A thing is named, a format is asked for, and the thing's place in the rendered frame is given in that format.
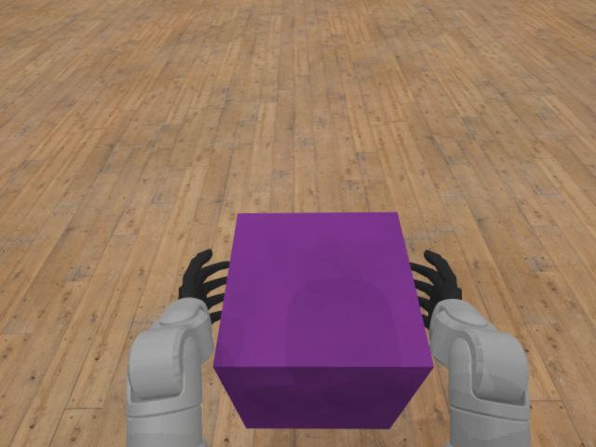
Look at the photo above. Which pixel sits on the left robot forearm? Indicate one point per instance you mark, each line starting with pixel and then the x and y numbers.
pixel 164 382

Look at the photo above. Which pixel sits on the right robot forearm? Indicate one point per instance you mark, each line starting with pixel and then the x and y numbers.
pixel 488 378

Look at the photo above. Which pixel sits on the robot right hand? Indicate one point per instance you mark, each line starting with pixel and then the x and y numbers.
pixel 444 280

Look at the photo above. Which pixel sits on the carton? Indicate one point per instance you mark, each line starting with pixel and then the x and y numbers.
pixel 321 325

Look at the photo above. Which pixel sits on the robot left hand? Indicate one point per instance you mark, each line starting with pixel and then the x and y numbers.
pixel 194 277

